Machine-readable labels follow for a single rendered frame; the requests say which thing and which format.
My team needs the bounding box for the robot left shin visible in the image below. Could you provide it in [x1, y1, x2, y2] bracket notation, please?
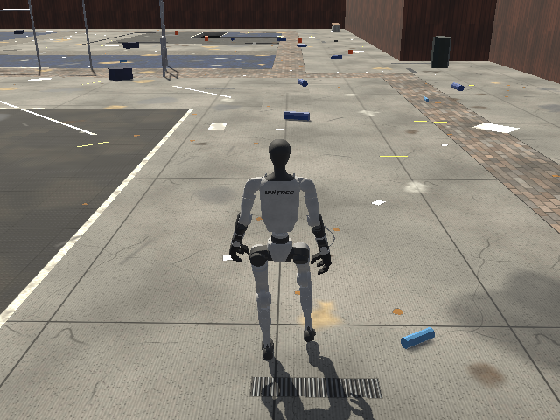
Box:
[256, 293, 271, 348]

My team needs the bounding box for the left robot thigh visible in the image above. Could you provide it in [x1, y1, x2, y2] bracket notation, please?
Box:
[249, 244, 271, 308]

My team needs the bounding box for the robot left upper arm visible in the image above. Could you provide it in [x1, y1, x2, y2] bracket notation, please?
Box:
[238, 177, 262, 225]

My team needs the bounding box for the robot right upper arm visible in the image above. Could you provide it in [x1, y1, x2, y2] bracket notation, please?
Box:
[298, 177, 320, 227]

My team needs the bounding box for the right robot forearm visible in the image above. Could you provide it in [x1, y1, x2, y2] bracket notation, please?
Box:
[312, 213, 330, 255]

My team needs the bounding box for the left robot forearm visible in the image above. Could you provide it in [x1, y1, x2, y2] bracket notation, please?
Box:
[231, 212, 248, 247]

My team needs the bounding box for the right robot hand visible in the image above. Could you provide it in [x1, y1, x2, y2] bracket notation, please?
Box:
[311, 251, 332, 275]

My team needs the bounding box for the left robot hand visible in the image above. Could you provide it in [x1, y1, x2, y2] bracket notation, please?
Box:
[229, 244, 249, 263]

